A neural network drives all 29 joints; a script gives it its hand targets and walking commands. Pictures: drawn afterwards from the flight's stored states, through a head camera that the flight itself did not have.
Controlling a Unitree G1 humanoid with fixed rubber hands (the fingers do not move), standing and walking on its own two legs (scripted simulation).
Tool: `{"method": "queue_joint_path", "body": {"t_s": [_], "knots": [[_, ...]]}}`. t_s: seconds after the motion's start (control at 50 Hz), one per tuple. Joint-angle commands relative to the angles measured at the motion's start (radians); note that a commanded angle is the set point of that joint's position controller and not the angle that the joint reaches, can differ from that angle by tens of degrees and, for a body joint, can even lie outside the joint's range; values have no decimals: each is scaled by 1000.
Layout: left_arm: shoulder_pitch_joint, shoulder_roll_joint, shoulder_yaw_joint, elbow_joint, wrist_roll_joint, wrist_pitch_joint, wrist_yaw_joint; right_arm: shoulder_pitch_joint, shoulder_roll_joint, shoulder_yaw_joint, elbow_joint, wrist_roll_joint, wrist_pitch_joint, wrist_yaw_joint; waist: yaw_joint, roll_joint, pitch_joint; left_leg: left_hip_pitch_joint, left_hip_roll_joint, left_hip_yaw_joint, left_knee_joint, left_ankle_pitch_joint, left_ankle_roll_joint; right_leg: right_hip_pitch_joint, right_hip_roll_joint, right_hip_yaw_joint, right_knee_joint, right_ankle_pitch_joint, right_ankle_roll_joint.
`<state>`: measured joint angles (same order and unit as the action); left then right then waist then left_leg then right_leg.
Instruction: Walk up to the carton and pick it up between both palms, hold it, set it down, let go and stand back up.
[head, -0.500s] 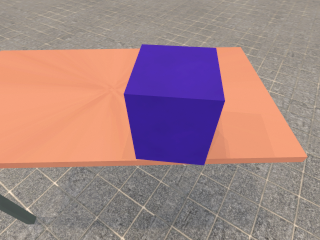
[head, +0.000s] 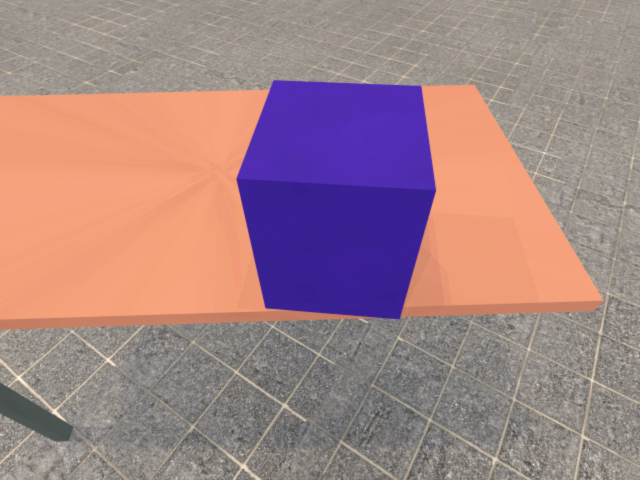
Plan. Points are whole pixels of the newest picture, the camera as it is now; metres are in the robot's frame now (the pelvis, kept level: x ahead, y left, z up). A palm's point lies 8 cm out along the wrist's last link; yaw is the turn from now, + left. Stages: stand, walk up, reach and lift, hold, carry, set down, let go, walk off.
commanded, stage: stand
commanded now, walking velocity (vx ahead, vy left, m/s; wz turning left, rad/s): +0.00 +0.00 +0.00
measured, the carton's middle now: (338, 203) +0.45 +0.00 +0.10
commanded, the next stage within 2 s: none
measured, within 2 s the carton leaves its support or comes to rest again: neither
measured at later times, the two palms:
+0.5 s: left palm out of the picture +0.05 +0.28 -0.12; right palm out of the picture +0.06 -0.30 -0.12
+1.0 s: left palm out of the picture +0.07 +0.29 -0.12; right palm out of the picture +0.07 -0.30 -0.12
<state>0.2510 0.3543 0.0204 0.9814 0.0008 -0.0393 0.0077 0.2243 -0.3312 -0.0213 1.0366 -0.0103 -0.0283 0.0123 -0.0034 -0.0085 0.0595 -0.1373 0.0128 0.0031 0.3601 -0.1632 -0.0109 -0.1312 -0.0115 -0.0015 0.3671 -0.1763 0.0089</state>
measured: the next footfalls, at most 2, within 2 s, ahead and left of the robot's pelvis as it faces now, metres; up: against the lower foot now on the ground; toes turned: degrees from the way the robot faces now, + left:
none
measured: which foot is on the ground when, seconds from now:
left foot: down 0.00-1.00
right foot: down 0.00-1.00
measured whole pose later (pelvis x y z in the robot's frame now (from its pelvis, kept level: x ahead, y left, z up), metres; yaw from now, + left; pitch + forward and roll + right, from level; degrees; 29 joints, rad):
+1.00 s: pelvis +0.02 -0.01 +0.00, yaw -1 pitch -3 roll +0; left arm 0.21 0.33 0.02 1.03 -0.01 -0.03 0.01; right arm 0.18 -0.34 0.00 1.06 0.00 -0.02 -0.01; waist 0.01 0.00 0.05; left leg -0.11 0.03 0.01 0.33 -0.18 -0.02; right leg -0.10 0.00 0.01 0.33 -0.18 0.00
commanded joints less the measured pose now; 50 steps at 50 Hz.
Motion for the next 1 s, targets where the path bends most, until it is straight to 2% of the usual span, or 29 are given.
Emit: {"method": "queue_joint_path", "body": {"t_s": [0.0, 0.04, 0.06, 0.08, 0.1, 0.18, 0.24, 0.26, 0.3, 0.32, 0.34, 0.36, 0.38, 0.4, 0.42, 0.44, 0.5, 0.52, 0.6, 0.64, 0.66, 0.72, 0.74, 0.76, 0.78, 0.84, 0.9, 0.94, 0.98], "knots": [[1, 178, 41, -55, 1, -26, 13, -8, -219, -43, -52, 6, -24, -16, 6, 50, -12, -12, 120, -105, -74, -5, 42, -8, -128, 124, -86, 13, -27], [-38, 181, 36, -47, 2, -14, 11, -31, -212, -42, -48, 6, -18, -18, 3, -25, -14, -9, 107, -96, -79, 0, 26, 6, -92, 76, -86, -10, -12], [14, 181, 36, -47, -7, -14, 18, -2, -191, -34, -57, 17, -16, -21, 1, -17, -1, -13, 112, -97, -88, -24, 30, -31, -104, 106, -86, 3, -19], [24, 192, 43, -49, -9, -13, 10, -37, -209, -33, -59, 7, -14, -24, 40, 14, 9, -41, 120, -102, -71, -25, 32, 3, -115, 121, -77, -16, -25], [-9, 195, 44, -53, -2, -10, 13, -41, -187, -28, -59, 16, -12, -21, 12, 19, 15, -45, 110, -85, -84, -27, 23, -21, -121, 125, -74, -7, -27], [-19, 166, 38, -54, 4, -16, 9, 1, -198, -37, -39, 11, -18, -24, -4, -14, -41, 26, 128, -105, -71, -22, 40, -23, -121, 120, -88, 9, -41], [-19, 183, 35, -47, -9, -16, 12, -15, -203, -26, -37, 16, -11, -18, -14, 24, -38, 36, 121, -94, -73, -14, 30, -18, -110, 126, -108, 2, -30], [2, 180, 41, -52, -11, -16, 14, -38, -219, -31, -50, 18, -11, -24, 15, 32, 3, -26, 119, -91, -64, -40, 40, -21, -116, 136, -95, 20, -26], [-35, 147, 27, -42, -4, -17, 14, -71, -205, -22, -46, 6, -12, -30, 21, -54, -23, 3, 133, -110, -99, -27, 34, -17, -109, 116, -80, -16, -26], [-5, 188, 43, -32, 5, -13, 13, -49, -206, -29, -60, 18, -13, -25, 16, 42, 17, -32, 121, -92, -91, -66, 27, -36, -114, 125, -101, -26, -25], [40, 165, 40, -25, -3, -13, 8, -72, -208, -24, -42, 15, -9, -24, 42, 29, -15, -20, 126, -99, -87, -78, 37, -10, -109, 130, -99, -37, -30], [6, 186, 40, -25, -1, -13, 13, -31, -185, -19, -56, 18, -16, -25, -5, 8, -29, 11, 120, -94, -77, -28, 30, -32, -112, 123, -96, -8, -34], [-3, 188, 45, -24, -7, -12, 17, -61, -222, -28, -53, 16, -17, -24, 18, 8, -7, -15, 130, -113, -84, -56, 42, -24, -122, 132, -121, -12, -36], [-55, 202, 48, -46, -7, -19, 9, -45, -210, -27, -45, 8, -22, -28, -6, -13, 4, -12, 128, -99, -83, -6, 30, -23, -117, 122, -98, 14, -25], [0, 177, 40, -26, -10, -17, 8, -22, -201, -16, -33, 14, -12, -24, 19, 31, -23, 10, 130, -96, -74, 5, 36, -31, -112, 132, -110, 14, -28], [-15, 160, 40, -27, -6, -21, 13, -44, -201, -27, -50, 18, -20, -28, -7, 36, -17, 15, 134, -95, -75, -6, 36, -30, -122, 128, -94, 29, -22], [-15, 189, 48, -22, -2, -15, 19, -59, -191, -22, -56, 10, -14, -21, 10, -12, 21, -30, 126, -106, -80, -3, 36, -21, -108, 119, -94, 35, -27], [-37, 187, 46, -36, -2, -15, 14, -35, -208, -26, -42, 4, -17, -28, 9, 47, -26, 10, 123, -92, -74, -7, 30, -24, -117, 136, -109, 20, -27], [-11, 195, 50, -15, -5, -13, 12, -56, -221, -27, -38, 8, -14, -30, 24, -43, -16, -9, 126, -90, -84, 16, 20, -1, -110, 114, -82, 75, -25], [-22, 185, 43, -2, -3, -10, 18, -47, -191, -16, -43, 19, -20, -27, -10, 47, 9, -6, 136, -89, -97, -23, 35, -14, -118, 117, -97, 40, -14], [-4, 218, 59, 5, -11, -15, 19, -29, -206, -14, -28, 16, -15, -32, 15, 5, -28, 11, 134, -99, -94, -8, 38, -10, -111, 131, -82, 29, -22], [-15, 164, 43, -13, -1, -9, 12, -57, -199, -19, -29, 13, -14, -34, 19, -20, -21, 23, 142, -93, -86, 16, 34, -8, -114, 110, -94, 60, -26], [-9, 178, 43, -6, -5, -13, 15, -49, -215, -18, -29, 8, -14, -30, 10, 49, -37, 20, 123, -82, -82, 43, 24, 12, -119, 126, -97, 76, -24], [8, 180, 37, 1, -7, -5, 18, -41, -187, -8, -22, 21, -9, -29, -2, -23, -31, 40, 139, -98, -95, 36, 34, -10, -107, 108, -91, 86, -30], [-5, 162, 38, 7, -21, -9, 20, -52, -223, -23, -31, 12, -18, -29, 5, 34, -57, 45, 134, -91, -83, 60, 32, 26, -120, 111, -99, 89, -19], [-72, 168, 36, -25, 0, -1, 23, -74, -195, -11, -30, 11, -7, -38, 4, -13, -9, 31, 137, -85, -71, 86, 22, -2, -104, 99, -93, 119, -17], [-31, 165, 30, -4, -15, 6, 18, -44, -223, -25, -29, 16, -9, -41, 14, 38, 8, 13, 123, -68, -83, 27, 18, -14, -104, 106, -100, 73, -18], [-16, 210, 49, 10, -16, 1, 22, -44, -210, -21, -32, 11, -9, -35, 26, -17, -29, 13, 125, -72, -81, 24, 24, 18, -110, 118, -99, 92, -24], [-56, 160, 32, 7, 6, -8, 11, -37, -220, -26, -20, 16, -17, -39, 2, 18, -41, 48, 136, -73, -62, 74, 34, 7, -123, 104, -92, 138, -19]]}}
